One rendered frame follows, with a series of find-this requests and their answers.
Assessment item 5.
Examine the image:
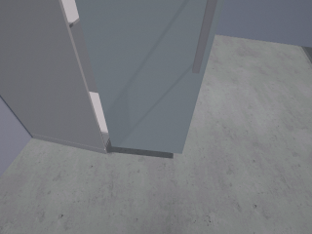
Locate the fridge door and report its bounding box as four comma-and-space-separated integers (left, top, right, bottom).
75, 0, 225, 154

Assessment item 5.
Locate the handle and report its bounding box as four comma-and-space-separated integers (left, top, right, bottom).
192, 0, 217, 74

